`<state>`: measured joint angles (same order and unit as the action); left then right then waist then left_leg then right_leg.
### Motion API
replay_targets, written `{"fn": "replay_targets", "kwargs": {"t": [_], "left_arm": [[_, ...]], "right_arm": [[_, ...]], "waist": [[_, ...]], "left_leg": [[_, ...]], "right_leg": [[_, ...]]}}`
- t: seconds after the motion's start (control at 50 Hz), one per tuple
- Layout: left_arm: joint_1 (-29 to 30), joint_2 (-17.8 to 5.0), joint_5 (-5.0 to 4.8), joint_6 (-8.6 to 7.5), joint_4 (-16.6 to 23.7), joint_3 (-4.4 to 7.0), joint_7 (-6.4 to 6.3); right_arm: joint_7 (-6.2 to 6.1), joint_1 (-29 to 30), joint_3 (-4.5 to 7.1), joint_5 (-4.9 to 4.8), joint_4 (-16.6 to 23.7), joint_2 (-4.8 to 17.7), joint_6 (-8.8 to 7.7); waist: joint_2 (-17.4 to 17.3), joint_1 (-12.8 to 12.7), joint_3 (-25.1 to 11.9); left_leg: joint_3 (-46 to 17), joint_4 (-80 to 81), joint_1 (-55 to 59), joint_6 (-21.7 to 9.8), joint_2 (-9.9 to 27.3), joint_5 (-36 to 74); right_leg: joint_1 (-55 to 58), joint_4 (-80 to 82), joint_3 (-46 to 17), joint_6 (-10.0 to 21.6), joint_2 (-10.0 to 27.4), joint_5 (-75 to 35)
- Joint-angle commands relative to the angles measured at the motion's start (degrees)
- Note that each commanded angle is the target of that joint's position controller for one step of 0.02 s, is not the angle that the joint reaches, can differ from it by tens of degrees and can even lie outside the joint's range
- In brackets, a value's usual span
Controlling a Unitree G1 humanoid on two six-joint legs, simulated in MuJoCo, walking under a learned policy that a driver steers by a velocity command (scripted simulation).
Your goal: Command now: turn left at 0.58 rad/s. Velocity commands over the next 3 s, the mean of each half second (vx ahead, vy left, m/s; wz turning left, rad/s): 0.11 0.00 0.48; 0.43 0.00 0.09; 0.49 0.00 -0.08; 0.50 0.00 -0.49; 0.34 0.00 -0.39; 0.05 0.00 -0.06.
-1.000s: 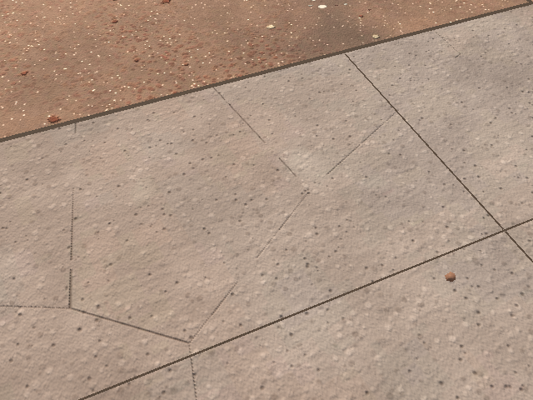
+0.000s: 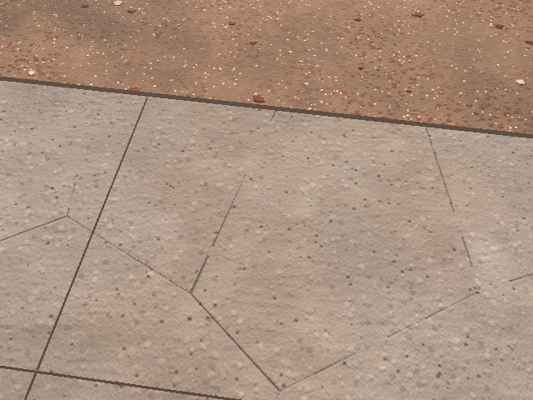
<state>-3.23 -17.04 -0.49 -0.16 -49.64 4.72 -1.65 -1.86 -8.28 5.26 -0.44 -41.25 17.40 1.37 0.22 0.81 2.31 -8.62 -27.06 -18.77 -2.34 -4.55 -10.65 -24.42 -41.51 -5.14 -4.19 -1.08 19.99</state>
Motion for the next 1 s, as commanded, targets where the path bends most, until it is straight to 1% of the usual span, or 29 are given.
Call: {"fn": "replay_targets", "kwargs": {"t": [0.02, 0.06, 0.08, 0.1, 0.12, 0.14, 0.18, 0.2, 0.26, 0.3, 0.34, 0.42, 0.46, 0.48, 0.5, 0.52, 0.54, 0.56, 0.58, 0.62, 0.68, 0.76, 0.82, 0.88, 0.92, 0.94, 0.96, 0.98, 1.0], "left_arm": [[-1.10, -5.67, -0.26, -1.60, 3.35, 1.27, 0.68], [-5.69, -6.24, -0.16, -2.16, 2.17, 1.67, 1.25], [-7.76, -9.51, 0.67, -2.05, 1.89, 2.50, 1.08], [-5.85, -14.28, 1.59, -1.27, 2.55, 3.26, 0.49], [-5.56, -12.16, 3.22, -1.38, 3.49, 2.68, 0.65], [-2.32, -9.29, 2.95, -1.55, 4.99, 1.84, 0.39], [1.33, -6.38, 1.20, -1.32, 6.04, 1.06, -0.07], [1.01, -6.10, 0.77, -1.14, 6.01, 0.76, -0.38], [-3.83, -7.21, 1.00, -0.29, 5.21, 0.96, -1.27], [-7.38, -8.57, 0.50, -0.26, 4.50, 1.35, -1.33], [-7.69, -10.13, 0.03, -0.70, 4.50, 1.73, -0.79], [-8.05, -11.34, -0.91, -1.99, 3.91, 2.01, 1.22], [-7.26, -10.82, -1.87, -2.17, 3.36, 1.70, 2.17], [-7.68, -8.78, -1.71, -2.36, 2.97, 0.97, 2.53], [-6.82, -4.88, -0.75, -2.74, 3.09, -0.42, 2.97], [-4.56, 0.05, 1.26, -3.65, 6.02, -2.01, 3.63], [-2.13, -4.64, -0.44, -4.55, 7.74, -0.63, 3.32], [-1.76, -8.15, -1.74, -4.90, 7.83, 0.35, 3.39], [-2.52, -8.46, -2.15, -5.10, 7.02, 0.54, 3.69], [-3.28, -8.02, -0.78, -5.30, 5.92, 0.72, 3.71], [-3.25, -5.28, -0.21, -5.21, 5.61, 0.06, 4.02], [2.75, -2.53, -0.28, -5.03, 8.02, -1.28, 4.21], [7.33, -2.30, -0.67, -5.24, 10.05, -1.82, 4.92], [8.36, -3.54, -0.74, -5.67, 11.32, -1.71, 5.73], [5.72, -5.15, -0.59, -5.79, 11.04, -1.13, 5.77], [1.82, -6.59, -0.47, -5.67, 10.23, -0.40, 5.39], [-6.59, -8.70, -0.47, -5.45, 7.93, 0.85, 4.78], [-16.42, -11.48, -0.18, -5.14, 5.97, 1.74, 4.06], [-22.11, -16.87, 0.86, -4.94, 4.69, 2.92, 3.91]], "right_arm": [[-0.24, 1.71, 2.18, -0.14, 4.28, 9.62, -0.12], [-0.67, 3.28, 1.74, -0.79, 5.09, 8.92, 0.50], [-0.84, 1.80, 1.07, -0.59, 5.53, 6.69, 0.67], [-0.65, -1.91, 0.49, -0.55, 6.16, 3.70, 0.34], [-0.36, -1.37, 1.86, 0.05, 6.63, 8.64, -0.37], [-0.11, -2.21, 3.06, -0.33, 5.53, 11.86, -0.35], [-0.32, -3.90, 3.20, -0.38, 3.50, 10.26, 0.85], [-0.17, -3.73, 2.82, -0.45, 3.71, 8.74, 1.31], [0.39, 0.56, 1.63, -1.22, 6.51, 6.09, 1.28], [0.76, 3.08, 0.86, -0.90, 8.00, 4.97, 0.87], [1.40, 3.43, 0.03, -0.54, 8.56, 3.84, 0.19], [2.25, 1.24, -0.42, -0.51, 6.93, 3.96, -1.29], [2.51, -3.51, -0.31, -0.65, 4.52, 3.61, -1.87], [2.32, -7.80, 0.19, -0.85, 2.61, 4.42, -1.92], [1.92, -13.66, 0.89, -1.13, 1.10, 6.02, -2.00], [1.21, -18.44, 2.00, -0.30, 1.01, 12.10, -2.06], [1.93, -18.70, 2.44, 0.05, 1.47, 14.29, -3.13], [2.34, -15.86, 1.30, -0.12, 2.05, 10.28, -4.29], [2.48, -13.39, 0.46, -0.04, 2.26, 7.68, -5.12], [2.43, -10.04, -0.17, 0.06, 2.84, 6.35, -5.54], [1.84, -10.68, -0.14, 0.41, 2.59, 6.22, -5.86], [1.29, -13.12, 0.16, 0.10, 0.88, 7.23, -5.87], [1.14, -15.99, 0.42, -0.31, -0.96, 7.99, -5.91], [0.96, -16.49, 0.72, -0.87, -2.33, 8.52, -5.60], [0.76, -16.01, 1.01, -0.71, -2.75, 9.51, -5.09], [0.63, -15.65, 1.15, -0.50, -2.84, 10.18, -4.69], [0.45, -15.29, 0.78, -0.31, -2.94, 9.67, -4.15], [0.21, -16.38, -0.16, 0.42, -2.30, 7.95, -4.05], [0.93, -24.33, -2.28, 0.16, -1.10, -0.03, -5.13]], "waist": [[-10.37, -0.80, -8.36], [-9.40, -3.64, -8.59], [-3.90, -3.07, -9.80], [12.53, 1.12, -8.49], [14.53, -0.50, -8.06], [9.54, 0.60, -6.75], [7.00, 1.30, -4.44], [7.28, 0.71, -3.53], [8.67, -2.54, -3.63], [9.32, -5.02, -4.50], [10.08, -5.24, -4.26], [9.20, -4.14, -1.58], [7.66, -0.79, -1.22], [6.17, 1.20, -2.57], [2.44, 3.93, -5.51], [-13.38, 4.52, -8.38], [-14.37, 5.48, -5.55], [-10.64, 4.41, -0.78], [-10.42, 3.13, 2.02], [-8.41, 1.30, 3.41], [-5.87, 0.54, 1.56], [-5.61, 2.24, 2.57], [-5.34, 3.49, 4.45], [-5.50, 2.28, 4.91], [-6.58, 0.29, 2.28], [-7.77, -1.89, -1.21], [-7.30, -6.31, -6.83], [-4.72, -10.07, -14.60], [11.97, -6.05, -24.32]], "left_leg": [[-17.79, 4.58, 8.69, -9.68, 13.73, 15.21], [-17.22, 1.23, 6.18, -6.35, 10.63, 12.81], [-13.80, -5.17, -0.07, -3.31, 7.05, 2.48], [-2.20, -17.13, -12.63, 0.27, -3.39, -20.40], [-0.92, -30.23, -16.16, 2.64, -1.62, -27.46], [-1.64, -36.99, -15.77, 3.39, 0.73, -23.26], [0.26, -41.99, -16.83, 5.20, 1.81, -16.15], [0.91, -43.79, -17.49, 6.08, 2.05, -14.16], [5.21, -36.89, -19.50, 7.44, 4.21, -10.06], [5.96, -30.09, -18.71, 7.50, 5.58, -10.42], [7.52, -23.08, -14.41, 6.42, 6.33, -11.97], [11.60, -8.88, -1.66, 2.81, 5.27, -10.87], [13.42, 1.76, 8.15, 0.60, 3.91, -3.78], [13.30, 4.16, 15.99, -0.40, 3.13, -3.66], [6.87, 5.08, 25.53, -1.80, 7.55, -3.87], [-13.94, 8.39, 34.49, -7.09, 21.71, -3.74], [-26.90, 14.12, 28.81, -15.08, 28.13, -12.27], [-23.69, 15.67, 26.08, -14.86, 26.19, -17.95], [-18.35, 16.83, 23.84, -12.83, 22.88, -19.08], [-11.41, 18.86, 21.13, -10.42, 19.61, -8.83], [-4.00, 19.80, 20.07, -9.84, 17.31, 6.99], [2.42, 20.71, 16.50, -8.84, 15.24, 10.53], [3.20, 21.22, 16.52, -8.71, 16.62, 9.18], [3.16, 18.86, 21.16, -7.75, 19.12, 13.41], [3.73, 14.17, 24.21, -6.57, 19.53, 26.26], [4.49, 8.58, 25.05, -5.84, 18.86, 37.95], [6.72, -2.15, 22.89, -4.32, 16.31, 45.73], [7.46, -17.40, 11.55, -2.46, 14.19, 35.01], [7.32, -41.93, -11.57, 1.97, 3.14, -2.03]], "right_leg": [[2.96, 6.97, 0.55, 0.89, -1.13, -0.43], [11.51, 20.10, 1.59, 2.48, -0.23, -10.51], [18.99, 22.63, -4.45, 5.24, 7.92, -14.50], [23.81, 23.24, -17.92, 12.70, 20.11, -27.99], [19.32, 24.77, -25.04, 20.34, 26.66, -31.21], [17.60, 24.29, -19.61, 19.86, 24.19, -29.65], [16.94, 23.44, -9.29, 14.97, 17.20, -23.80], [16.80, 23.58, -6.83, 14.97, 16.28, -24.74], [20.96, 25.89, -2.34, 15.85, 15.30, -18.92], [23.46, 28.32, -4.39, 16.46, 16.47, -6.02], [21.94, 30.11, -4.35, 16.29, 17.03, 0.73], [14.90, 31.13, -1.73, 15.92, 17.01, 1.83], [10.74, 27.62, 0.07, 14.79, 16.11, 1.98], [6.79, 23.60, 1.54, 13.31, 14.75, 1.13], [0.90, 14.44, 5.38, 10.15, 11.85, 1.22], [-13.39, -7.06, 12.37, 4.91, 5.24, 9.84], [-22.41, -17.95, 7.20, 4.60, 2.97, 15.33], [-25.63, -22.39, 4.19, 5.46, 6.32, 11.24], [-26.15, -22.19, 3.53, 6.38, 7.83, 5.13], [-24.37, -18.97, 3.30, 6.10, 9.18, -3.53], [-21.77, -14.11, 4.54, 4.19, 8.44, -12.27], [-16.39, 0.34, 6.02, 2.63, 6.08, -21.62], [-13.78, 7.06, 6.59, 3.66, 4.59, -24.51], [-13.21, 10.93, 5.67, 6.11, 4.16, -21.92], [-8.31, 11.74, 6.95, 7.80, 2.34, -18.08], [-2.21, 11.37, 8.69, 9.03, 0.32, -16.03], [9.44, 12.05, 10.34, 10.82, -1.53, -16.33], [27.73, 8.89, 3.23, 13.80, 5.15, -17.07], [48.40, 13.89, -27.04, 23.83, 21.02, -1.19]]}}
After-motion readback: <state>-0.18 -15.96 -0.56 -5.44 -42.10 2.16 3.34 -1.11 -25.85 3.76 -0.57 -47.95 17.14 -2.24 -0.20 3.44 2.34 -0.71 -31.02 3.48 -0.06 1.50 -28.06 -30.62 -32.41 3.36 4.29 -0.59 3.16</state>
